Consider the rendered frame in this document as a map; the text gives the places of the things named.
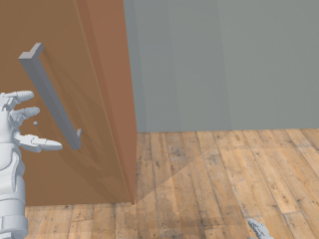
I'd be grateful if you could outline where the robot right hand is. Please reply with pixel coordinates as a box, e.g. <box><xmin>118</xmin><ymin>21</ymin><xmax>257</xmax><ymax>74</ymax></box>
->
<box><xmin>247</xmin><ymin>218</ymin><xmax>274</xmax><ymax>239</ymax></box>

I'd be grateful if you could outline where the robot left forearm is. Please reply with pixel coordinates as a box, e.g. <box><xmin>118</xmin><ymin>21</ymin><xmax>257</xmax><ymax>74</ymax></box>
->
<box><xmin>0</xmin><ymin>143</ymin><xmax>29</xmax><ymax>239</ymax></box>

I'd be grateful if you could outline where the robot left hand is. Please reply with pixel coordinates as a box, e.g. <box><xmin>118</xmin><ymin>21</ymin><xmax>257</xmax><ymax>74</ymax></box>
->
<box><xmin>0</xmin><ymin>91</ymin><xmax>63</xmax><ymax>153</ymax></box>

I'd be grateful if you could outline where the handle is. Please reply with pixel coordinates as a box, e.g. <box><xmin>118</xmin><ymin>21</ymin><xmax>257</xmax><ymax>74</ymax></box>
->
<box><xmin>18</xmin><ymin>43</ymin><xmax>82</xmax><ymax>150</ymax></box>

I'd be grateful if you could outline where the wardrobe door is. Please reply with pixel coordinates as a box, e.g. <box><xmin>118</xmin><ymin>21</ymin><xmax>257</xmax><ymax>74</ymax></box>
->
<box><xmin>0</xmin><ymin>0</ymin><xmax>131</xmax><ymax>207</ymax></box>

